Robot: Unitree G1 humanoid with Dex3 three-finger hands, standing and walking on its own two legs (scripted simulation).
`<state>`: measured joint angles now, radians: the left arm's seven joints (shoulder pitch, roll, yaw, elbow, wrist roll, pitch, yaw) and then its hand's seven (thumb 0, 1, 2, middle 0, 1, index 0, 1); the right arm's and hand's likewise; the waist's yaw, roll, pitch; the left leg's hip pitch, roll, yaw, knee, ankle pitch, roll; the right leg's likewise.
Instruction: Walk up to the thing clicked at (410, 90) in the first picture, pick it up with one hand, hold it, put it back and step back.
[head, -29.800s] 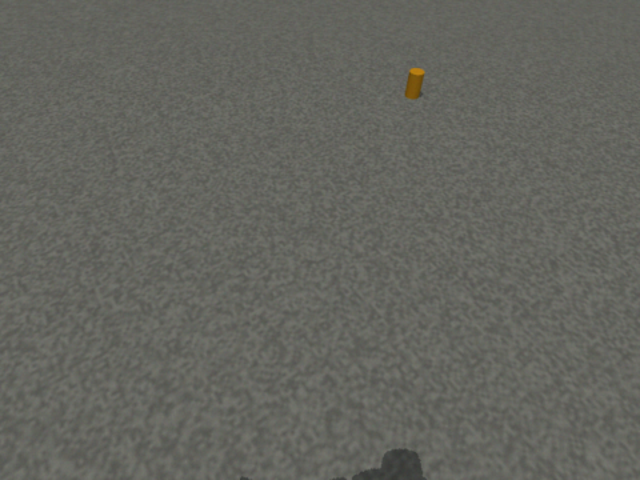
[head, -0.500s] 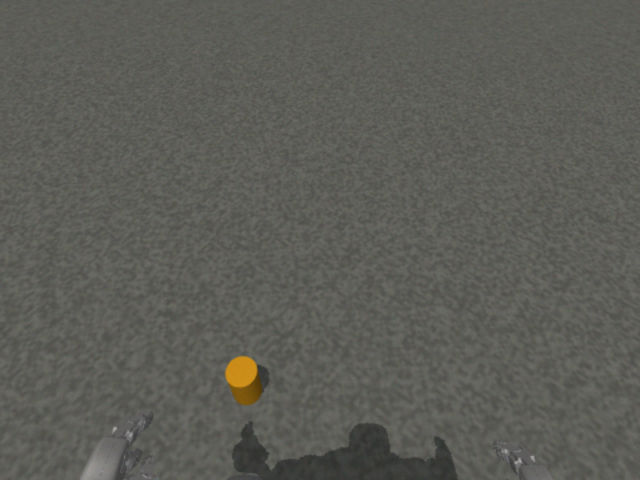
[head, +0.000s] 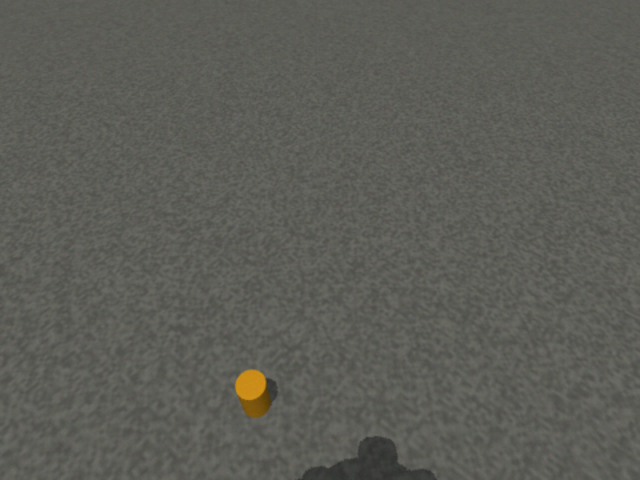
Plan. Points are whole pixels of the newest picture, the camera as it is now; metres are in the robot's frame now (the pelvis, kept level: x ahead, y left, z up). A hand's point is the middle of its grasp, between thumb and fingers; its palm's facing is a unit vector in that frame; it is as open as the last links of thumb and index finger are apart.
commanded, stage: stand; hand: left
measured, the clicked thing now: (253, 394) +0.47 +0.21 -0.70
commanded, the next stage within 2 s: step back in 1.40 s
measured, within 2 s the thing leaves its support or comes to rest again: neither
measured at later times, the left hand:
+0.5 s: hand out of the picture +0.05 +0.25 -0.15, palm faces -0.02 -0.94 -0.35, open 7.4 cm
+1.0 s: hand out of the picture +0.07 +0.24 -0.15, palm faces -0.04 -0.94 -0.34, open 7.4 cm
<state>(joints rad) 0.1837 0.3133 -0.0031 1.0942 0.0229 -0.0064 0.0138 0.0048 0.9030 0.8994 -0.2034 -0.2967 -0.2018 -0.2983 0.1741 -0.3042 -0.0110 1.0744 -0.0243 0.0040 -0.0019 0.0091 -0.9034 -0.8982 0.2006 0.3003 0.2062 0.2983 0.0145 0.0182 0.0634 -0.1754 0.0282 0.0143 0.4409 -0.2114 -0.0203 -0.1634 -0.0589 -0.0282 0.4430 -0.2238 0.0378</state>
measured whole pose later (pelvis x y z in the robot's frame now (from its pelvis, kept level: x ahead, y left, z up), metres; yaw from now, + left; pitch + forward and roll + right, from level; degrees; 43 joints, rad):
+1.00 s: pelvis +0.01 +0.00 +0.01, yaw -1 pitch -2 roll +0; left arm 0.11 0.33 0.00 1.16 0.02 -0.01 0.00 0.00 0.90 0.90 -0.20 -0.30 -0.20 -0.30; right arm 0.12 -0.34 -0.01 1.15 -0.01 0.00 0.01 0.01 -0.90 -0.90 0.20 0.30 0.21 0.30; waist 0.00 0.02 0.06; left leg -0.13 0.04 0.03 0.34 -0.17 -0.03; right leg -0.13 -0.05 -0.02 0.34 -0.17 0.03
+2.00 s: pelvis -0.07 +0.03 -0.03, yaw -2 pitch -1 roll -1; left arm 0.07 0.42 0.07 0.90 0.01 0.04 0.01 0.00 0.90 0.90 -0.20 -0.30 -0.20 -0.30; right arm 0.18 -0.36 -0.06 0.94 -0.03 0.05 0.03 0.01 -0.90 -0.90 0.20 0.30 0.21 0.30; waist -0.04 -0.04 0.17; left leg -0.45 0.01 0.02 0.70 -0.24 0.04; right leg -0.53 0.11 0.17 1.20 -0.50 -0.02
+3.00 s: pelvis -0.32 -0.02 -0.02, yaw -5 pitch -2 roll +1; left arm 0.19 0.35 0.06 0.84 0.03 0.03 0.00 0.00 0.90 0.90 -0.20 -0.30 -0.20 -0.30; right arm 0.11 -0.42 -0.05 0.85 0.00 0.07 -0.01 0.01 -0.90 -0.90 0.20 0.30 0.21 0.30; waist 0.02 0.04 0.16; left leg -0.52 -0.07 -0.14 1.04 -0.47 0.00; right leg -0.30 0.02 0.05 0.70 -0.36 -0.02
